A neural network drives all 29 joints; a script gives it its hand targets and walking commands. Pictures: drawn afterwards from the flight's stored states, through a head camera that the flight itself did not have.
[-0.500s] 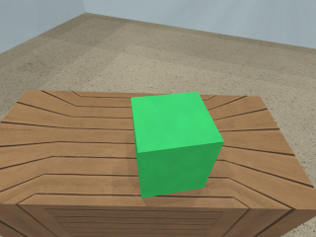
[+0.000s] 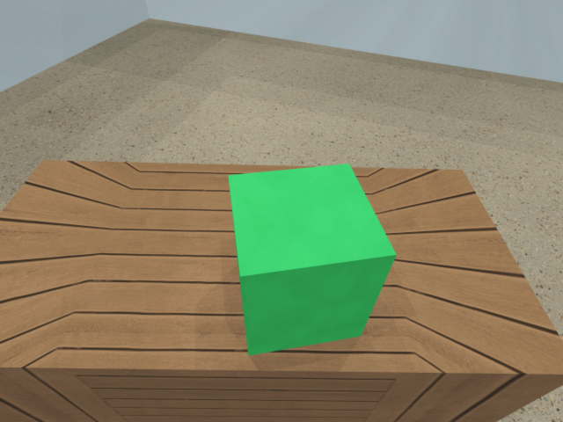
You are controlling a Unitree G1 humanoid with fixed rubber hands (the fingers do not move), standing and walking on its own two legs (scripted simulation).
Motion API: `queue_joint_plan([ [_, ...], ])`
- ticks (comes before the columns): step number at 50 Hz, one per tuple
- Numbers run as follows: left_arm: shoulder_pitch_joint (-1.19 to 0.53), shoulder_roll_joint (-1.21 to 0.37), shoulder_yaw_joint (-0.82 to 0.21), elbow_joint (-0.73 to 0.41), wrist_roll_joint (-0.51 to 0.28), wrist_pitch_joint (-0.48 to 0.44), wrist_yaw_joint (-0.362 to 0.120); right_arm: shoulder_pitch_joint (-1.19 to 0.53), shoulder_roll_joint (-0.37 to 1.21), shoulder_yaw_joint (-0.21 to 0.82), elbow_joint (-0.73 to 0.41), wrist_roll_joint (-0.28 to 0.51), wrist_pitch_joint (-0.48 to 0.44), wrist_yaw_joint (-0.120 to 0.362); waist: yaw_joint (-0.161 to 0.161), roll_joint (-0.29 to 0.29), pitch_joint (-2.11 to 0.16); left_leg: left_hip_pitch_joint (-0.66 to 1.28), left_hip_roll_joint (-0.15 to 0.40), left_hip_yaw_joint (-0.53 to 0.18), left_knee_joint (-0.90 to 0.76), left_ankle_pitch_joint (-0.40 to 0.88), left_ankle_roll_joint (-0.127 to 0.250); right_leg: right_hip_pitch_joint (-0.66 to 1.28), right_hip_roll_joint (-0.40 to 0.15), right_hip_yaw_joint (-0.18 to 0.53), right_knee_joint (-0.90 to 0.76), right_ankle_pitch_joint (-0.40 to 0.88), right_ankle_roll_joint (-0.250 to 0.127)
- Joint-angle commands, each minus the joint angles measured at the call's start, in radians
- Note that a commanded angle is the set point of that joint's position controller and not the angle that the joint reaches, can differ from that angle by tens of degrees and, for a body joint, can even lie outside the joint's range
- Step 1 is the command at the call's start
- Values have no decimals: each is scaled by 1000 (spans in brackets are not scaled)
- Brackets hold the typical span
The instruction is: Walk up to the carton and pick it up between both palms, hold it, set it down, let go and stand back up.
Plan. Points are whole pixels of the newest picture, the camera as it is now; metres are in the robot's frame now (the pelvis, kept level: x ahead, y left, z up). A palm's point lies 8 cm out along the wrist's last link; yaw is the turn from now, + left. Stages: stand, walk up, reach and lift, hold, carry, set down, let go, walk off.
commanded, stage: stand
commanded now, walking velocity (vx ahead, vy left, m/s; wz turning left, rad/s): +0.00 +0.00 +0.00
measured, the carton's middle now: (298, 260) +0.40 -0.02 -0.02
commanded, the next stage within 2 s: none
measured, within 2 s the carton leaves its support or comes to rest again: neither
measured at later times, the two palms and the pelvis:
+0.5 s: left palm out of the picture +0.06 +0.30 -0.13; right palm out of the picture +0.07 -0.29 -0.11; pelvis +0.00 +0.00 +0.00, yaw +0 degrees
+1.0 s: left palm out of the picture +0.06 +0.30 -0.13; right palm out of the picture +0.07 -0.29 -0.12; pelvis +0.01 +0.00 +0.00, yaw +0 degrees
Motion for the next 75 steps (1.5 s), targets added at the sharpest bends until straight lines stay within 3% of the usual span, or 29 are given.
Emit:
queue_joint_plan([
  [1,-27,205,40,-54,-4,-19,15,-41,-233,-40,-58,1,-18,-17,9,11,-16,36,107,-90,-67,118,34,-63,-81,65,-78,94,-64],
  [4,-35,212,41,-52,0,-16,16,-44,-230,-44,-61,3,-19,-15,-6,11,-33,42,103,-85,-69,111,31,-44,-79,62,-79,103,-62],
  [5,-26,217,45,-47,-1,-16,15,-27,-226,-41,-60,0,-20,-17,-1,41,-38,36,98,-84,-70,105,31,-38,-79,66,-79,91,-64],
  [7,-21,201,39,-49,-5,-13,14,-37,-242,-45,-54,1,-21,-19,2,42,-21,32,105,-95,-83,69,34,-46,-80,64,-88,81,-67],
  [11,-37,212,42,-43,-2,-17,17,-43,-219,-43,-56,1,-22,-17,3,1,-43,56,116,-94,-72,150,39,-42,-83,61,-80,101,-66],
  [13,-37,202,36,-45,-3,-16,15,-49,-231,-45,-53,4,-22,-19,6,25,-58,70,111,-84,-66,177,38,-37,-85,65,-84,134,-67],
  [17,-39,217,41,-39,-3,-16,15,-43,-223,-44,-44,1,-19,-18,2,12,-43,61,113,-78,-73,181,38,-34,-84,63,-81,142,-64],
  [23,-32,207,39,-34,-5,-15,16,-48,-245,-48,-47,-3,-18,-17,2,29,-33,62,109,-82,-82,122,33,-51,-81,68,-91,107,-67],
  [28,-37,214,40,-32,2,-15,15,-54,-242,-53,-44,-1,-20,-15,5,9,-46,70,111,-88,-98,97,34,-44,-80,58,-83,85,-66],
  [31,-42,210,37,-36,-3,-15,13,-63,-230,-45,-45,0,-19,-15,5,36,-12,48,108,-84,-100,80,31,-57,-84,64,-91,85,-68],
  [35,-40,220,39,-30,-1,-15,15,-52,-229,-48,-47,3,-18,-16,-10,15,-40,72,109,-88,-96,98,31,-56,-82,63,-86,106,-67],
  [36,-37,204,38,-38,-4,-16,12,-64,-250,-53,-41,-2,-19,-17,7,30,-37,71,109,-82,-88,105,33,-46,-87,64,-90,104,-69],
  [38,-40,211,40,-34,-6,-16,15,-50,-224,-49,-40,5,-19,-14,-3,0,-47,73,112,-92,-94,125,32,-40,-84,58,-80,104,-69],
  [39,-30,204,40,-33,-8,-16,14,-65,-235,-49,-42,2,-21,-15,8,19,-66,83,113,-86,-86,137,35,-35,-87,66,-84,120,-71],
  [40,-38,200,36,-31,-8,-11,15,-51,-236,-45,-44,2,-23,-15,-2,37,-28,51,106,-85,-88,135,33,-41,-88,73,-88,131,-73],
  [48,-48,214,40,-33,-4,-16,14,-56,-223,-43,-38,-1,-18,-18,-1,5,-42,73,117,-79,-76,180,32,-34,-89,63,-83,135,-65],
  [51,-36,214,44,-31,-2,-14,16,-53,-223,-43,-42,4,-20,-17,-3,28,-51,74,111,-83,-87,158,30,-26,-89,65,-84,133,-72],
  [53,-50,218,43,-37,-2,-14,13,-68,-231,-45,-42,1,-19,-19,9,13,-47,74,113,-82,-81,178,29,-27,-88,60,-84,138,-67],
  [57,-38,205,37,-31,-4,-13,13,-53,-236,-47,-41,0,-20,-19,-1,27,-53,79,110,-74,-77,156,30,-23,-91,63,-99,146,-67],
  [58,-58,216,41,-34,-4,-18,14,-65,-227,-46,-42,1,-18,-20,1,-11,-42,76,111,-84,-86,175,28,-36,-85,54,-85,133,-61],
  [59,-52,210,38,-37,-1,-16,14,-68,-232,-45,-41,3,-16,-18,4,15,-67,83,110,-78,-87,170,26,-21,-87,57,-90,138,-61],
  [62,-47,205,38,-31,-3,-13,12,-61,-229,-45,-34,1,-19,-20,0,22,-28,60,112,-78,-84,158,29,-37,-91,62,-94,117,-67],
  [66,-52,212,38,-33,-1,-13,15,-63,-241,-52,-34,-1,-17,-21,0,-1,-47,80,108,-84,-81,150,29,-34,-89,59,-88,143,-69],
  [70,-46,213,43,-31,-3,-13,16,-65,-228,-49,-41,0,-21,-15,-5,31,-39,75,108,-80,-90,156,26,-28,-90,60,-90,132,-66],
  [73,-59,213,42,-38,0,-14,16,-74,-236,-53,-31,2,-18,-19,6,3,-42,77,109,-86,-95,163,28,-28,-88,54,-94,122,-60],
  [75,-47,207,41,-29,0,-14,14,-58,-234,-49,-36,0,-20,-18,-4,29,-42,80,107,-73,-86,148,28,-29,-92,69,-94,135,-65],
])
